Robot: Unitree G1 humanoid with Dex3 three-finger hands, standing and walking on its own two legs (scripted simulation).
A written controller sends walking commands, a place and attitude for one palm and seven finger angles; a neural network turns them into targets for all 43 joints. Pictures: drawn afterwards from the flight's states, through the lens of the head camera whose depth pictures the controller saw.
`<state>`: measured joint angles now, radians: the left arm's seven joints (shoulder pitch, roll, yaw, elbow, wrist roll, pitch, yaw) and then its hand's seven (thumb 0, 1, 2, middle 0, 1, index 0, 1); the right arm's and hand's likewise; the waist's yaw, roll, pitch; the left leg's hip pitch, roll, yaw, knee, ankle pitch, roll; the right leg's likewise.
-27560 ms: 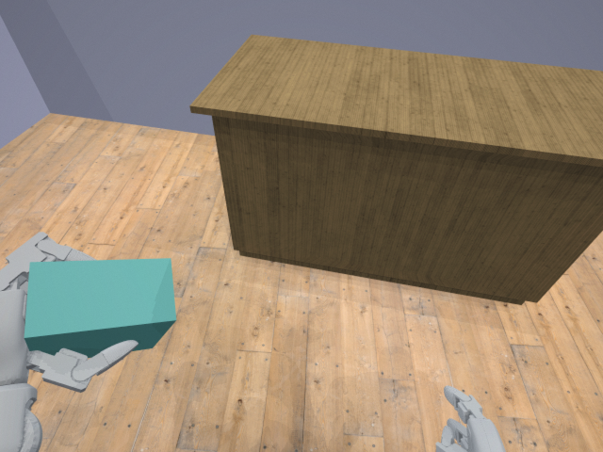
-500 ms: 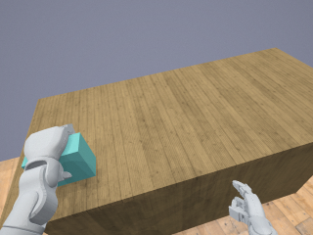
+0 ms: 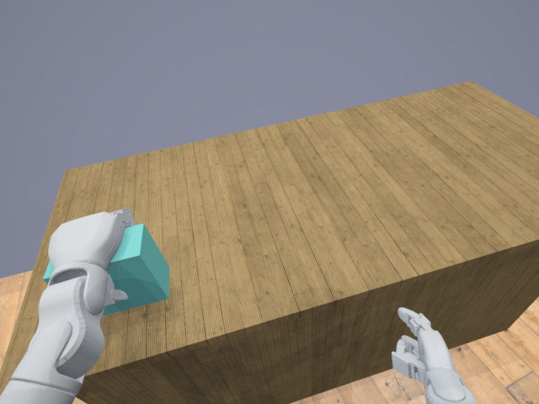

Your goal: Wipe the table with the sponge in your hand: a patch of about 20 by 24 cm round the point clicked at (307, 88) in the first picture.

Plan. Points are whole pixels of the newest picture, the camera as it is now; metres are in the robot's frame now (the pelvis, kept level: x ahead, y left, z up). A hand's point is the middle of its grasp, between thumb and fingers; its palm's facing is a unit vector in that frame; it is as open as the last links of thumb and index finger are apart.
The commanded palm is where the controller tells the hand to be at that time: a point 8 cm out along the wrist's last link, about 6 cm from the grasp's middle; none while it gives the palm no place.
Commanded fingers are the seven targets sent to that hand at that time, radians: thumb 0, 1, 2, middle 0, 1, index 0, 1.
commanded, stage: lower the sponge onto the table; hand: left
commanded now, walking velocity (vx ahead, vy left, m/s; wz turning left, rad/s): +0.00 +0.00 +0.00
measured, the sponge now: (119, 279) +0.25 +0.29 +0.06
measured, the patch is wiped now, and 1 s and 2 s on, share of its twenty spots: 0.00 0.00 0.25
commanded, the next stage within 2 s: wipe forward along the first lane in 1.42 s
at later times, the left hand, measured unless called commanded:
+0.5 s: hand (112, 264) +0.26 +0.29 +0.09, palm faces +0.01 -0.08 -1.00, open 10.2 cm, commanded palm +0.23 +0.29 +0.15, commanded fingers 0.00 0.10 1.30 -1.20 -1.60 -1.20 -1.60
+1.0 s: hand (113, 274) +0.26 +0.30 +0.07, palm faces -0.01 -0.09 -1.00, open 10.2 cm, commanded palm +0.23 +0.29 +0.13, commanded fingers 0.00 0.10 1.30 -1.20 -1.60 -1.20 -1.60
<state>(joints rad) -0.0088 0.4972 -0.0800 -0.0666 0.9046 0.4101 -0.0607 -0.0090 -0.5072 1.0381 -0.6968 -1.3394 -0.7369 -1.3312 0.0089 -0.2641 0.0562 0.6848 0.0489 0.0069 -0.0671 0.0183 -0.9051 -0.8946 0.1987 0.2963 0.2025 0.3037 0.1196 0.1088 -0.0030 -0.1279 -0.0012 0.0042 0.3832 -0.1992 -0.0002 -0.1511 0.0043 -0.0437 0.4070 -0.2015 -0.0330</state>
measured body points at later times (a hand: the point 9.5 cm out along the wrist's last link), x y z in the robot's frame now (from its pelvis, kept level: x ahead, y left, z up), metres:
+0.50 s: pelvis +0.00 +0.00 +0.00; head -0.01 -0.04 +0.45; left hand +0.26 +0.29 +0.14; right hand +0.24 -0.20 -0.09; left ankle +0.01 +0.12 -0.74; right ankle +0.02 -0.10 -0.74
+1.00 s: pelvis +0.01 +0.01 +0.00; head +0.00 -0.03 +0.45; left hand +0.25 +0.30 +0.12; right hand +0.25 -0.19 -0.08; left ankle +0.01 +0.12 -0.74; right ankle +0.02 -0.10 -0.74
